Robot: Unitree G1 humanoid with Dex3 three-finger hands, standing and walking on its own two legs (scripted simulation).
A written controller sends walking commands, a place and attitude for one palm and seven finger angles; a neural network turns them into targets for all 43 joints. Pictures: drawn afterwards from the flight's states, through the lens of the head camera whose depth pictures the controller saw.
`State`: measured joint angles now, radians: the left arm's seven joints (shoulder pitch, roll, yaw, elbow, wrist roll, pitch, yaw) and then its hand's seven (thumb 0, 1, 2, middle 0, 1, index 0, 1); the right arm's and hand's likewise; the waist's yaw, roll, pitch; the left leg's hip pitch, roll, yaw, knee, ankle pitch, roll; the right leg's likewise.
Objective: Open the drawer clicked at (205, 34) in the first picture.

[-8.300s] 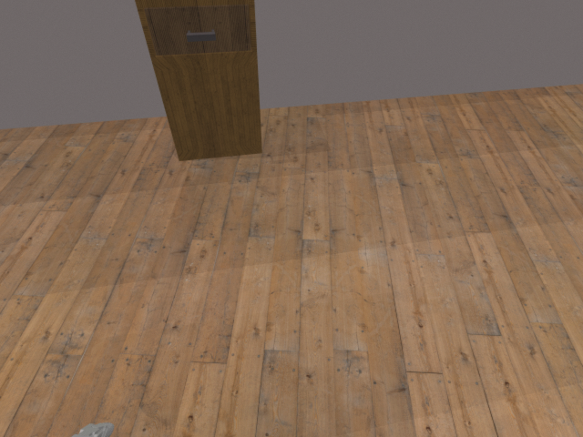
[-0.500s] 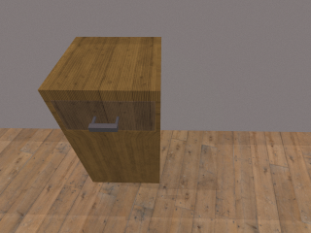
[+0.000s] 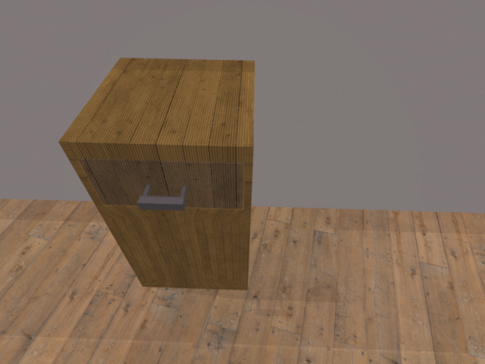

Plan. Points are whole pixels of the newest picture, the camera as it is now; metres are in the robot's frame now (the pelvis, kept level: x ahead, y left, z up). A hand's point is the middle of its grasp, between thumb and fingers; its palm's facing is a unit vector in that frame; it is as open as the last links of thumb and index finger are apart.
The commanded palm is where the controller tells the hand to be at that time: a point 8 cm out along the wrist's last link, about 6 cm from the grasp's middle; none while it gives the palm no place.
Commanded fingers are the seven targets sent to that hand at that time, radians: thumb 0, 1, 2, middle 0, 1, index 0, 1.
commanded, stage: raise the hand with hooked fingers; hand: left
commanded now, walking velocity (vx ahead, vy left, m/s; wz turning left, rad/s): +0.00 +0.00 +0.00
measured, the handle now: (164, 195) +0.53 +0.24 -0.11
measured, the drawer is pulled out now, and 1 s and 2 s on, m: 0.00 0.00 0.00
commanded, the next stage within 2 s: move the hooked fingers above the handle in 1.94 s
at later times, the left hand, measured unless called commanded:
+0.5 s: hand (159, 336) +0.18 +0.15 -0.05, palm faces -0.03 -0.30 -0.95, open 8.8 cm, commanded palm +0.16 +0.20 -0.01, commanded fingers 0.00 0.34 0.66 -0.24 -0.66 -0.24 -0.66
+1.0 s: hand (122, 283) +0.25 +0.22 +0.00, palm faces +0.01 -0.11 -0.99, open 11.8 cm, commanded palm +0.22 +0.23 +0.06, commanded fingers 0.00 -0.24 0.41 -0.28 -1.03 -0.28 -1.03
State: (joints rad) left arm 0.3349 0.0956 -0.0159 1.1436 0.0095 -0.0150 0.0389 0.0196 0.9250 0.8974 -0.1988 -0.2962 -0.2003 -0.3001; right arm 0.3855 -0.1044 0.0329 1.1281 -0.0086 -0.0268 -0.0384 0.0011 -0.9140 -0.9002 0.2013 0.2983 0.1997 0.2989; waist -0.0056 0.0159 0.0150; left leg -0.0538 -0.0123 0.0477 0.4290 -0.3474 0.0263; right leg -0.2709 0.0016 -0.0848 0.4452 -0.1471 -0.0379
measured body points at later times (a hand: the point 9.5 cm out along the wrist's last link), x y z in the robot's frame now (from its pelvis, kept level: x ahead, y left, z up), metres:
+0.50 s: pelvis +0.00 +0.00 -0.03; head +0.02 -0.01 +0.42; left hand +0.18 +0.17 +0.00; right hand +0.28 -0.23 -0.04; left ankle -0.07 +0.10 -0.74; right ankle +0.06 -0.09 -0.74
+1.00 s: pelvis +0.01 +0.01 -0.02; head +0.04 -0.01 +0.43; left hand +0.24 +0.23 +0.05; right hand +0.17 -0.21 -0.14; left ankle -0.07 +0.10 -0.74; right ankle +0.06 -0.09 -0.74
